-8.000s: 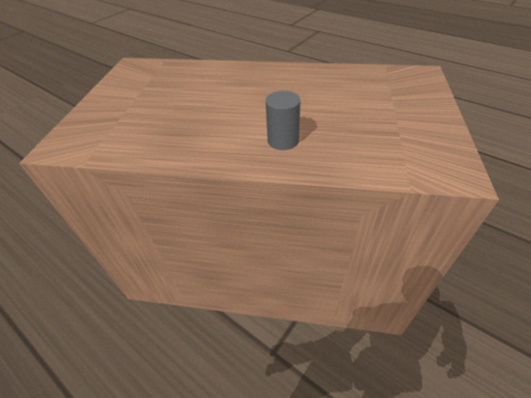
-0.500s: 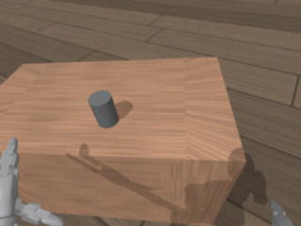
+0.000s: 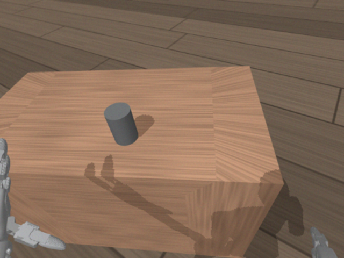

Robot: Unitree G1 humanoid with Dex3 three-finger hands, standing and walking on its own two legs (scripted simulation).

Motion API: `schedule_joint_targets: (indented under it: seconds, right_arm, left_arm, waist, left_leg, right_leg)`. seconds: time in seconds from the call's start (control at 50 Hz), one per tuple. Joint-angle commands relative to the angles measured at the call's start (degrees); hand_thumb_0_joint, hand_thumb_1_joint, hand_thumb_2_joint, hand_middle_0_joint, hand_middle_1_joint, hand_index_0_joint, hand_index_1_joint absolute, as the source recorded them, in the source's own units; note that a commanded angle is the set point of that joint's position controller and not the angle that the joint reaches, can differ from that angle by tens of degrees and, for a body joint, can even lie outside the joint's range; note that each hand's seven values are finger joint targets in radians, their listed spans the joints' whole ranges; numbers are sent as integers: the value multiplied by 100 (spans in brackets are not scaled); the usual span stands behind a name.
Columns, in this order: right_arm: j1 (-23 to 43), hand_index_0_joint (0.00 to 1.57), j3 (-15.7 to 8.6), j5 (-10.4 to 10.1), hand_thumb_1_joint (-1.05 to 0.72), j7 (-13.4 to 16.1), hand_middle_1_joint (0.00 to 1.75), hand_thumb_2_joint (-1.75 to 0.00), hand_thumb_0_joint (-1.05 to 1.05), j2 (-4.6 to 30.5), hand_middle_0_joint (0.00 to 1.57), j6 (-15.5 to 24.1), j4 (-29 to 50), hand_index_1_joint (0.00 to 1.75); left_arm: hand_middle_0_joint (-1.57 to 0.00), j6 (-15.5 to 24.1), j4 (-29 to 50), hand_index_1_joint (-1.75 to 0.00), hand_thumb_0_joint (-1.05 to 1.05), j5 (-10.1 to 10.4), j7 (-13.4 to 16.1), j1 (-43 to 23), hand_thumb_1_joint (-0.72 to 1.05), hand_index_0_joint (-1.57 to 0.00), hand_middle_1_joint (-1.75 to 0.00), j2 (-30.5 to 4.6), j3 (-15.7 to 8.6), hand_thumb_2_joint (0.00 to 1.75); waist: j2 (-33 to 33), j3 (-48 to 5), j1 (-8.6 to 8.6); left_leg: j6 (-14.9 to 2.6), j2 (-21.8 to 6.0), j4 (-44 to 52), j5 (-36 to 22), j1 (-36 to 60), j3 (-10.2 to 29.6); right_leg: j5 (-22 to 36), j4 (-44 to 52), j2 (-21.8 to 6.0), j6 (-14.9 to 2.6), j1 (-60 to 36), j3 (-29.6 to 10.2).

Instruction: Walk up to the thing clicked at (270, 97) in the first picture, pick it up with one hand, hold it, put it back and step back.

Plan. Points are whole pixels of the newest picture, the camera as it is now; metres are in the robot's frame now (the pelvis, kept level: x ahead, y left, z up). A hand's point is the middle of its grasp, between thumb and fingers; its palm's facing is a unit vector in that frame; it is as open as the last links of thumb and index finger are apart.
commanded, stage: go down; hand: left
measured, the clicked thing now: (122, 124) +0.49 +0.23 +0.03
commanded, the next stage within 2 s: none
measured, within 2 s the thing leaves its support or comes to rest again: neither
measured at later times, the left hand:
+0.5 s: hand (28, 171) +0.25 +0.33 +0.14, palm faces +0.41 -0.85 -0.33, open 17.5 cm
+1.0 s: hand (26, 152) +0.29 +0.37 +0.14, palm faces +0.30 -0.94 -0.16, open 17.5 cm
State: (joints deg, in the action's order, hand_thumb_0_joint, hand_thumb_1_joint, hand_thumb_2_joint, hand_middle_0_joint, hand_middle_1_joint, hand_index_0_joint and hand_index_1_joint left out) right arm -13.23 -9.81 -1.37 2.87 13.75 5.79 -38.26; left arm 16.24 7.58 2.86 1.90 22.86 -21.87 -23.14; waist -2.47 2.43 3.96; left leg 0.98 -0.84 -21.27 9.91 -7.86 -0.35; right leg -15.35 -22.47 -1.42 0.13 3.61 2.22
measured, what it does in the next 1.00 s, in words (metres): stands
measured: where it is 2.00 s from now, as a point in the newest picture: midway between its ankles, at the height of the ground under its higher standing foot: outside the picture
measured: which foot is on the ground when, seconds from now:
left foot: down 0.00-1.00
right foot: down 0.00-1.00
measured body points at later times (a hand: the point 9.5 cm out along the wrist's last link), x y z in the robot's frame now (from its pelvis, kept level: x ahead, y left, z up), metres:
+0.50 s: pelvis -0.01 +0.00 -0.01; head -0.01 -0.01 +0.44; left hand +0.22 +0.38 +0.16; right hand +0.17 -0.26 -0.09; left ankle +0.02 +0.13 -0.74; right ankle -0.03 -0.12 -0.74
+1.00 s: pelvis +0.01 +0.02 -0.01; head +0.00 +0.02 +0.44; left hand +0.27 +0.41 +0.15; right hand +0.17 -0.25 -0.10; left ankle +0.02 +0.13 -0.74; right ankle -0.03 -0.12 -0.74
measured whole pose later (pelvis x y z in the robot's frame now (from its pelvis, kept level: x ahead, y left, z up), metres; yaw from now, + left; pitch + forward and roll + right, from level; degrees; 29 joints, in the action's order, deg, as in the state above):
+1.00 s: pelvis +0.01 +0.02 -0.01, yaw +0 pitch +2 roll -1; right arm -11.1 -4.9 -1.4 5.7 13.0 7.3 -43.6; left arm 7.4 -25.7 13.0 -22.8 -8.5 -31.3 -34.1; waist -0.5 -3.3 2.0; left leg -0.1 -0.8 -27.8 13.4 -16.1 -0.7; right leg -16.7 -25.4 -1.6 1.2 10.3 1.8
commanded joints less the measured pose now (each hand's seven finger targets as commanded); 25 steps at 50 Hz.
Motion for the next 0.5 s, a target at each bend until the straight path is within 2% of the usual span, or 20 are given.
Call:
schedule_joint_targets:
  seconds: [0.0,0.04,0.06,0.08,0.1,0.12,0.14,0.16,0.18,0.2,0.22,0.24,0.28,0.3,0.32,0.34,0.36,0.4,0.44,0.48]
  right_arm:
    - [469,5,-160,-29,51,44,5,-6,0,739,5,322,973,5]
    - [444,5,-197,-33,51,43,5,-6,0,769,5,312,879,5]
    - [435,5,-395,-11,51,64,5,-6,0,1052,5,348,1019,5]
    - [458,5,-328,-12,51,61,5,-5,0,944,5,344,893,5]
    - [465,5,-129,56,57,-25,5,-4,0,632,5,311,775,5]
    - [599,5,-258,-19,51,26,5,-5,0,796,5,338,941,5]
    - [519,5,-285,75,50,-16,5,-5,0,803,5,306,658,5]
    - [455,5,-297,68,51,-20,5,-5,0,784,5,286,627,5]
    - [840,5,-195,65,50,-41,5,-5,0,757,5,303,869,5]
    - [743,5,-209,72,51,-33,5,-5,0,756,5,293,816,5]
    - [637,5,-355,80,51,14,5,-5,0,1025,5,279,903,5]
    - [761,5,-246,69,52,18,5,-5,0,874,5,242,894,5]
    - [837,5,-186,50,53,58,5,-5,0,893,5,241,929,5]
    - [771,5,-45,24,53,78,5,-5,0,653,5,206,609,5]
    - [877,5,-81,14,52,107,5,-5,0,773,5,208,653,5]
    - [996,5,2,-2,53,120,5,-5,0,689,5,246,622,5]
    - [1005,5,5,-19,53,154,5,-5,0,726,5,275,718,5]
    - [689,5,12,-45,54,211,5,-5,0,768,5,225,399,5]
    - [774,5,-10,-57,54,270,5,-5,0,883,5,252,429,5]
    - [810,5,259,-86,54,272,5,-5,0,650,5,234,455,5]
  left_arm:
    - [-5,385,1257,-6,0,59,137,-555,-61,-3,-5,-1263,-723,8]
    - [-5,398,1302,-7,0,71,143,-532,-61,-3,-5,-1322,-758,8]
    - [-5,409,1284,-7,0,70,154,-587,-61,-3,-5,-1446,-899,8]
    - [-5,407,1240,-6,0,61,149,-568,-57,-6,-7,-1376,-839,2]
    - [-2,565,851,-5,0,67,-39,-263,-57,0,-2,-785,-624,9]
    - [-5,520,1441,-7,0,64,106,-751,-61,-6,-7,-1561,-1001,3]
    - [-5,644,977,-7,0,100,-53,-711,-58,-5,-6,-824,-654,5]
    - [-6,699,762,-6,0,119,-98,-461,-60,-7,-6,-1192,-979,2]
    - [-6,753,1098,-7,0,189,-152,-1065,-61,-7,-6,-1144,-892,3]
    - [-6,752,906,-8,0,192,-171,-1199,-60,-7,-8,-1321,-1016,4]
    - [-6,735,521,-6,0,221,-156,-939,-59,-6,-6,-1618,-1285,3]
    - [-6,757,640,-7,0,259,-200,-1292,-59,-6,-7,-1528,-1137,4]
    - [-5,724,388,-5,0,338,-265,-1857,-53,-5,-6,-1685,-1196,5]
    - [-5,692,207,-5,0,412,-339,-2045,-52,-5,-5,-1688,-1141,6]
    - [-5,668,142,-5,0,490,-415,-2480,-55,-6,-5,-1891,-1207,5]
    - [-5,626,14,-5,0,540,-546,-2720,-53,-5,-5,-1801,-1072,6]
    - [-5,574,-96,-5,0,580,-645,-2962,-52,-5,-5,-2067,-1164,6]
    - [-4,356,-776,-5,0,631,-959,-3046,-51,-4,-5,-2107,-1006,7]
    - [-4,216,-1105,-5,0,717,-1254,-3389,-53,-5,-5,-2554,-1227,6]
    - [-4,80,-1287,-4,0,862,-1520,-3832,-49,-4,-4,-2694,-1307,6]
  waist:
    - [107,-431,-21]
    - [-73,-360,-33]
    - [66,-441,-39]
    - [12,-383,-5]
    - [349,-451,-89]
    - [-207,-422,77]
    - [236,-362,-131]
    - [190,-513,-32]
    - [101,-496,-63]
    - [113,-711,-117]
    - [197,-679,-132]
    - [112,-640,-144]
    - [120,-660,-229]
    - [-33,-522,-238]
    - [10,-521,-293]
    - [-31,-565,-315]
    - [-83,-650,-355]
    - [23,-554,-464]
    - [-134,-890,-441]
    - [-240,-1183,-336]
  left_leg:
    - [-171,109,207,-800,402,-200]
    - [-156,112,241,-776,377,-200]
    - [-151,86,232,-743,398,-177]
    - [-148,97,242,-707,363,-187]
    - [-134,110,-52,-667,138,-171]
    - [-136,131,240,-712,374,-204]
    - [-101,114,-19,-462,69,-159]
    - [-124,129,-91,-535,92,-175]
    - [-100,142,-78,-432,42,-159]
    - [-113,139,-129,-473,101,-161]
    - [-128,140,-155,-462,49,-152]
    - [-124,159,-180,-519,12,-166]
    - [-130,159,-189,-356,-10,-148]
    - [-138,183,-194,-231,-108,-171]
    - [-154,186,-194,-55,-161,-162]
    - [-154,178,-179,18,-124,-131]
    - [-172,192,-211,5,-129,-150]
    - [-196,181,-193,22,-108,-100]
    - [-205,191,-259,-295,-31,-90]
    - [-203,194,-280,-639,26,-65]
  right_leg:
    - [1063,398,74,-17,369,120]
    - [1027,398,73,-40,413,126]
    - [981,397,97,-39,363,140]
    - [943,396,96,-50,375,134]
    - [864,247,108,0,486,89]
    - [938,371,69,-45,426,105]
    - [649,245,121,-27,650,81]
    - [739,203,75,-3,587,59]
    - [619,223,81,-14,691,40]
    - [704,184,69,2,642,39]
    - [699,189,62,10,599,27]
    - [809,172,37,26,646,17]
    - [677,158,41,36,755,4]
    - [594,176,3,39,835,-11]
    - [443,214,-16,45,900,-38]
    - [373,195,-6,39,943,-29]
    - [410,212,-40,44,937,-61]
    - [376,233,-21,30,1070,-55]
    - [723,157,-13,5,920,-23]
    - [1064,97,1,-11,733,8]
